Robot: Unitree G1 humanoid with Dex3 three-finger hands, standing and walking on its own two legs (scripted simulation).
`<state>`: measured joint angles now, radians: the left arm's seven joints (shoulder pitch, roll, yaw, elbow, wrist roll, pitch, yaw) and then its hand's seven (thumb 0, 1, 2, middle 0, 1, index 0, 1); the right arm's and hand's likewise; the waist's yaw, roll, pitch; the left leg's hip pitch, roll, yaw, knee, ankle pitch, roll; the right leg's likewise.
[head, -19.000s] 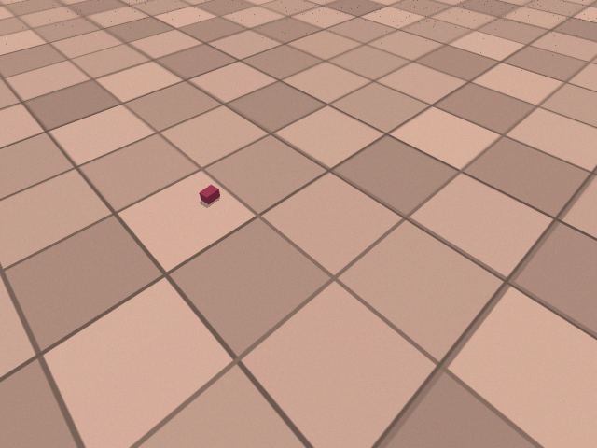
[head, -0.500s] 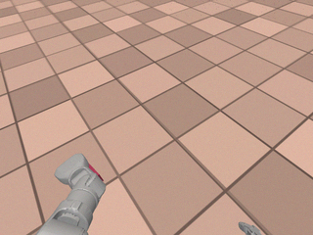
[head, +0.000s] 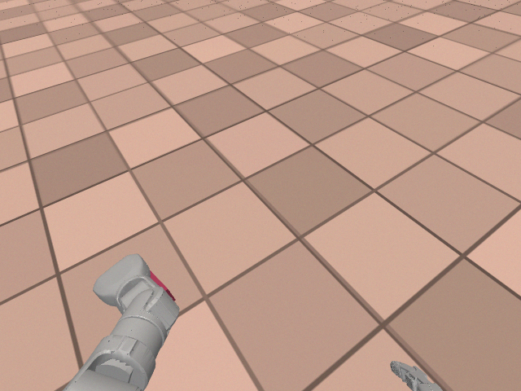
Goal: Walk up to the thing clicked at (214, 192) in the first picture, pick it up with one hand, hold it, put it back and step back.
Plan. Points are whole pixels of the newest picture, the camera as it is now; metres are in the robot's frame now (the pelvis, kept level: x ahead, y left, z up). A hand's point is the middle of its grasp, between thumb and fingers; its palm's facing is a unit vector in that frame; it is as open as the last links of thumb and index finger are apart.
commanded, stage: hold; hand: left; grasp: from above
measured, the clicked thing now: (145, 300) +0.32 +0.24 -0.07
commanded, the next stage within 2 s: crouch in 0.88 s
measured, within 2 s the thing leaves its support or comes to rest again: neither
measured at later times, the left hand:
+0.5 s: hand (141, 307) +0.29 +0.23 -0.03, palm faces -0.27 -0.34 -0.90, open 8.8 cm
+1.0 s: hand (141, 307) +0.29 +0.23 -0.04, palm faces -0.28 -0.33 -0.90, open 8.7 cm
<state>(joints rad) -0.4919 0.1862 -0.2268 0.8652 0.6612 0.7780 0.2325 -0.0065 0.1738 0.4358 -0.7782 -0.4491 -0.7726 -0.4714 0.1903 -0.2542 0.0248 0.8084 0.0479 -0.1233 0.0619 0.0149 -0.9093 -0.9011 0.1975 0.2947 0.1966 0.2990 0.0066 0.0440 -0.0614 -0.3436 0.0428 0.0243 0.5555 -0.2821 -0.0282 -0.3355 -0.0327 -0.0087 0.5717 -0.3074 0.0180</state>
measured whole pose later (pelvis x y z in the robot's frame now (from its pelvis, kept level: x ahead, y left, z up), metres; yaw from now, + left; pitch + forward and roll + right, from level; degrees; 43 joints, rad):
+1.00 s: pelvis -0.01 +0.00 +0.00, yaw +0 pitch +3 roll +0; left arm -0.45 0.18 -0.26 0.77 0.69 0.83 0.18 -0.01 0.19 0.35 -0.84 -0.36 -0.83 -0.39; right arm 0.16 -0.25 0.03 0.79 0.05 -0.13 0.05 0.02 -0.91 -0.90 0.20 0.29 0.20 0.30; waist 0.02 0.05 -0.05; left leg -0.33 0.04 0.02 0.56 -0.27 -0.03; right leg -0.32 -0.03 -0.01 0.57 -0.30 0.02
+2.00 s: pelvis -0.09 +0.01 -0.27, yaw -4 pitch +36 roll -5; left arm -0.95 0.41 0.17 1.47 0.73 0.42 0.59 -0.01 0.26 0.20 -0.87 -0.30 -0.89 -0.27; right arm 0.15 -0.21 -0.01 0.89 -0.11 -0.19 0.15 0.01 -0.89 -0.89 0.20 0.29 0.20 0.30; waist -0.19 0.06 -0.19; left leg -1.86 0.08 -0.09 1.86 -0.63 -0.03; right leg -1.81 0.01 -0.03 1.81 -0.63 0.02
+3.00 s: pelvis -0.10 +0.01 -0.43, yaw -6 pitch +34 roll -5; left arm -1.11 0.61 0.29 1.66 0.87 0.28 0.57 -0.01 0.23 0.23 -0.90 -0.28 -0.91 -0.26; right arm 0.17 -0.29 0.03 0.90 -0.18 -0.28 0.27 0.01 -0.92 -0.90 0.20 0.29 0.20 0.30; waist -0.24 0.05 -0.06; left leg -2.31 0.05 -0.14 2.36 -0.66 -0.04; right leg -2.25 0.02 -0.03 2.31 -0.67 0.04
